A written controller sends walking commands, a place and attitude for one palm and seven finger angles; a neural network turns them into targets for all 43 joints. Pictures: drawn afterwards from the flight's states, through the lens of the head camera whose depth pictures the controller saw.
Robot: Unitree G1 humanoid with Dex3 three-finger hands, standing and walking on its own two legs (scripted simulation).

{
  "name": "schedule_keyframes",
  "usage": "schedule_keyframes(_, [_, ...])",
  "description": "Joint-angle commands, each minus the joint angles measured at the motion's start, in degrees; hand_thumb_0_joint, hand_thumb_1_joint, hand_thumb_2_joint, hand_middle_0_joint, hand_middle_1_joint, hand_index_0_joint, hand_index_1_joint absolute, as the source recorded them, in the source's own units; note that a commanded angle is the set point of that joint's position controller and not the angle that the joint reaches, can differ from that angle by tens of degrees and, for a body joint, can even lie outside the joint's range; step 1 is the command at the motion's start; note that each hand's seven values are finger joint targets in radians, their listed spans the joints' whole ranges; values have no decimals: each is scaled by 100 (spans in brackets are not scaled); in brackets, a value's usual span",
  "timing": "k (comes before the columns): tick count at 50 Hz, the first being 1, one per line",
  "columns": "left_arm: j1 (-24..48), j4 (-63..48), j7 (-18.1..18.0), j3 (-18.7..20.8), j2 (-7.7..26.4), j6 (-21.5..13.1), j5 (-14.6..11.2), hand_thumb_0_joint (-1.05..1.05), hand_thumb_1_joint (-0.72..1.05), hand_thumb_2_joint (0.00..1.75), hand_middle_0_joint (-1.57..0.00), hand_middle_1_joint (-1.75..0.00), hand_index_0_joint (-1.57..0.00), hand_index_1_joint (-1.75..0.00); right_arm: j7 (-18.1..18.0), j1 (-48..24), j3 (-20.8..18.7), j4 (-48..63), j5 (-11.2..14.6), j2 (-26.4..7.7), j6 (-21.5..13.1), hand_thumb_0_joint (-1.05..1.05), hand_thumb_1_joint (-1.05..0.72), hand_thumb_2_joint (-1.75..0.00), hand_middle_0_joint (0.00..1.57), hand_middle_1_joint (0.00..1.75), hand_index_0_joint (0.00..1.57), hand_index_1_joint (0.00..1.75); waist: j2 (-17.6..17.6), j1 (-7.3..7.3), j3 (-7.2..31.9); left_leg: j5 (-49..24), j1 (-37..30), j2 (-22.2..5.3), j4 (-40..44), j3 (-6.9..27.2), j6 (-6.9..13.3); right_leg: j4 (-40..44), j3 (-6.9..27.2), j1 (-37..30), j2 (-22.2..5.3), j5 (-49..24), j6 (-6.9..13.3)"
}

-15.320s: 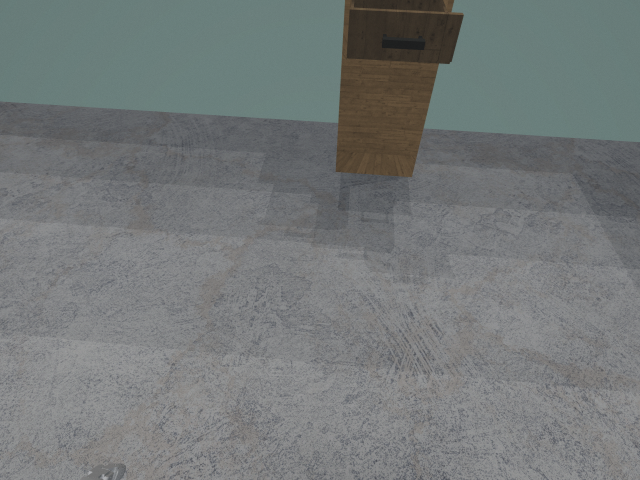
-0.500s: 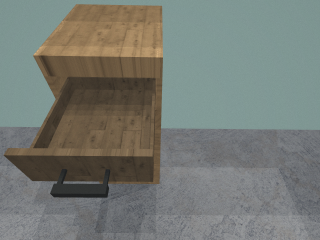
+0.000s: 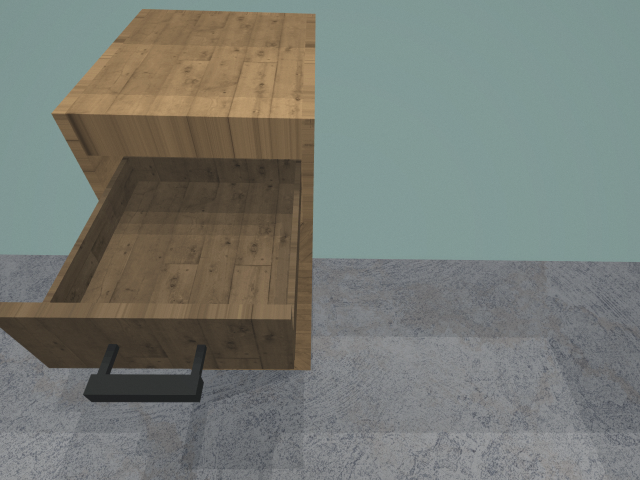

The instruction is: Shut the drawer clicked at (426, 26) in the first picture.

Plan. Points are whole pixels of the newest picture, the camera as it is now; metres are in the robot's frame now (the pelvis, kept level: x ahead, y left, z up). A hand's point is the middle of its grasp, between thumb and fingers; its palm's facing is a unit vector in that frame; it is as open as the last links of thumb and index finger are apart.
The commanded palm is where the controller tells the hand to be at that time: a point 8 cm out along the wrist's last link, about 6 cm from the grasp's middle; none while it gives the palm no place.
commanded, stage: look again from close up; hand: left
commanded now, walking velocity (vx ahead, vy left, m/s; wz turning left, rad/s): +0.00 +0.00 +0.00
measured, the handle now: (151, 370) +0.24 +0.23 +0.01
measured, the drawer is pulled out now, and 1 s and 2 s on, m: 0.30 0.30 0.30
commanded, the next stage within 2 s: raise the hand and make a fist in 0.42 s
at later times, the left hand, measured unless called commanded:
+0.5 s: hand out of the picture -0.02 +0.15 -0.18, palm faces +0.03 -0.98 -0.18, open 7.4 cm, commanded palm none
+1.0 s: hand out of the picture +0.09 +0.15 -0.02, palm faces +0.13 -0.99 -0.05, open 6.0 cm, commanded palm +0.08 +0.21 -0.01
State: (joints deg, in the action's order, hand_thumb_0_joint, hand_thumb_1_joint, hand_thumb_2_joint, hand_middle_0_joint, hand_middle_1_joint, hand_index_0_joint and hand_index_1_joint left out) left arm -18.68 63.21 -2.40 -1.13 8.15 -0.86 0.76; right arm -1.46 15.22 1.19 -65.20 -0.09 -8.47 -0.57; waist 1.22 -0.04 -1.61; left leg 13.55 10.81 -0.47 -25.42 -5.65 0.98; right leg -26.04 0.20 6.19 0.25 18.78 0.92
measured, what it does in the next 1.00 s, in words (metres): lowers itself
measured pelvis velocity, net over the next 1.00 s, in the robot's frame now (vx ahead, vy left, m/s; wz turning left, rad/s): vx -0.06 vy -0.03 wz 0.08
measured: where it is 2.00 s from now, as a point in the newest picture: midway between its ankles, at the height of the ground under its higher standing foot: outside the picture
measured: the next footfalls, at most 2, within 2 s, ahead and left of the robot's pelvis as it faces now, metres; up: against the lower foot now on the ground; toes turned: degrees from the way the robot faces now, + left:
none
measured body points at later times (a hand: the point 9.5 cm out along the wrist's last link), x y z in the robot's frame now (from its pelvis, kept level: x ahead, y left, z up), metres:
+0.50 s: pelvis +0.00 -0.02 +0.00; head +0.01 -0.02 +0.45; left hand -0.02 +0.20 -0.16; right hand +0.00 -0.23 -0.16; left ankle +0.00 +0.11 -0.74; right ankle -0.05 -0.11 -0.74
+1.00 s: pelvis -0.06 -0.03 -0.08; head -0.03 -0.03 +0.37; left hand +0.08 +0.20 -0.01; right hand +0.21 -0.24 -0.11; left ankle +0.00 +0.11 -0.74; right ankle -0.05 -0.11 -0.74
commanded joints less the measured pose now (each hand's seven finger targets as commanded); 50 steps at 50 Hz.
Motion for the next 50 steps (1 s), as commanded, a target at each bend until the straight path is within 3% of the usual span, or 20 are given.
schedule_keyframes(1, [-472,-117,-34,92,572,-55,-9,0,90,90,-20,-30,-20,-30,-25,310,-93,128,-25,-592,-106,0,-90,-90,20,30,20,30,-80,-13,-174,-1118,-344,-581,352,610,142,488,407,546,-558,-1409,76])
schedule_keyframes(25, [-576,-80,-32,90,486,-61,-7,0,90,90,-20,-30,-20,-30,-32,348,-84,68,-28,-504,-63,0,-90,-90,20,30,20,30,-58,-26,-427,-788,-287,-579,431,571,77,666,484,697,-535,-1236,111])
schedule_keyframes(26, [-849,46,-216,150,690,-255,107,0,90,90,-20,-30,-20,-30,14,-282,-138,541,-7,-639,-135,0,-90,-90,20,30,20,30,160,-202,-611,-1029,455,-551,-1070,374,-110,735,917,762,-983,-4238,-209])
schedule_keyframes(27, [3181,-8845,-129,389,1747,-1416,-1169,0,90,90,-22,-32,-22,-32,-243,78,-311,2533,212,-1659,-958,0,-90,-90,20,30,20,30,-909,601,2335,-1664,-1269,31,-106,396,156,-21,374,126,-487,-3561,27])
schedule_keyframes(28, [1206,-7646,-475,561,1489,-1205,-692,0,90,90,-24,-34,-24,-34,-410,-412,-222,2183,129,-1155,-1445,0,-90,-90,20,30,20,30,-2013,-10,2606,-2552,-1744,-173,-14,418,173,-382,148,309,-116,-2244,173])
schedule_keyframes(29, [-394,-6840,-686,66,497,-473,-851,0,90,90,-26,-37,-26,-37,-355,-371,-366,2238,310,-941,-1643,0,-90,-90,20,30,20,30,-1430,180,1609,-2785,-1094,-346,-38,594,69,-447,-346,962,-102,-1218,60])
schedule_keyframes(30, [-577,-6578,-564,-447,-327,-305,-899,0,90,90,-28,-39,-28,-39,-313,-192,-305,2071,317,-985,-1690,0,-90,-90,20,30,20,30,-858,217,1033,-2175,-656,-281,-238,551,84,-344,-468,1211,-100,-1127,3])
schedule_keyframes(31, [-321,-7001,-461,-422,-186,-517,-1015,0,90,90,-30,-41,-30,-41,-316,-392,-357,2415,297,-1140,-1785,0,-90,-90,20,30,20,30,-401,293,416,-1372,-163,-182,-414,642,117,-226,-498,1550,-94,-1158,-39])
schedule_keyframes(32, [-259,-6962,-373,-226,77,-795,-973,0,90,90,-32,-43,-32,-43,-313,-380,-419,2528,195,-1296,-1866,0,-90,-90,20,30,20,30,246,491,379,-868,163,-92,-664,658,154,-242,-503,1943,-83,-932,-75])
schedule_keyframes(33, [-541,-6690,-230,-247,-133,-1104,-982,0,90,90,-34,-45,-34,-45,-297,-364,-454,2709,88,-1287,-1904,0,-90,-90,20,30,20,30,867,512,311,-534,540,-36,-937,692,148,-419,-559,2368,-38,-600,-114])
schedule_keyframes(34, [-1113,-6360,-22,-300,-380,-1405,-994,0,90,90,-36,-47,-36,-47,-232,-489,-481,2946,71,-1234,-1940,0,-90,-90,20,30,20,30,938,289,310,-410,878,30,-1121,670,102,-652,-550,2492,-35,-493,-87])
schedule_keyframes(36, [-2224,-5747,595,142,-303,-2126,-1177,0,90,90,-40,-52,-40,-52,-68,-707,-592,3216,17,-1176,-1890,0,-90,-90,20,30,20,30,1523,-142,569,-191,1840,54,-1589,614,-50,-1274,-509,2719,-15,-492,-86])
schedule_keyframes(37, [-2380,-5807,933,254,-230,-2523,-1299,0,90,90,-42,-54,-42,-54,18,-831,-617,3377,25,-1178,-1862,0,-90,-90,20,30,20,30,1468,-249,712,-61,2282,85,-1826,596,-91,-1560,-392,2742,-54,-533,-82])
schedule_keyframes(38, [-1936,-6531,1147,354,29,-2948,-1348,0,90,90,-44,-56,-44,-56,69,-891,-623,3617,11,-1207,-1885,0,-90,-90,20,30,20,30,1049,-263,1191,-88,2404,105,-2072,565,-55,-1841,-218,2696,-100,-703,-73])
schedule_keyframes(39, [-1753,-7280,1277,592,416,-3312,-1301,0,90,90,-46,-58,-46,-58,129,-849,-652,3781,8,-1143,-1905,0,-90,-90,20,30,20,30,-12,-419,1629,-301,2195,108,-2221,474,-53,-2098,-98,2615,-102,-853,27])
schedule_keyframes(40, [-1463,-8003,1342,737,743,-3585,-1243,0,90,90,-48,-60,-48,-60,158,-855,-670,3946,-32,-1114,-1899,0,-90,-90,20,30,20,30,-786,-376,2130,-474,1946,103,-2376,412,-21,-2254,-47,2684,-83,-812,99])
schedule_keyframes(41, [-1464,-8000,1350,1001,969,-3786,-1193,0,90,90,-50,-62,-50,-62,163,-815,-679,3922,-37,-1037,-1853,0,-90,-90,20,30,20,30,-800,-280,2075,-551,1999,64,-2584,450,3,-2388,-39,2916,-51,-788,131])
schedule_keyframes(43, [-1329,-7924,1384,1013,817,-3986,-1229,0,90,90,-54,-67,-54,-67,145,-908,-661,4016,-40,-989,-1692,0,-90,-90,20,30,20,30,-539,-109,1645,-134,2505,33,-2896,534,44,-2537,-37,3446,-18,-379,110])
schedule_keyframes(47, [-935,-8760,1416,913,849,-3541,-1491,0,90,90,-62,-75,-62,-75,-32,-853,-536,4402,81,-1033,-1532,0,-90,-90,20,30,20,30,-839,31,1594,528,2573,22,-2962,595,120,-2092,279,3468,-26,527,96])
schedule_keyframes(50, [-741,-8473,1546,691,772,-2880,-1525,0,90,90,-68,-82,-68,-82,-162,-762,-433,4437,155,-1064,-1444,0,-90,-90,20,30,20,30,-318,243,1189,880,2765,3,-2953,687,149,-1717,349,3569,-18,1084,0])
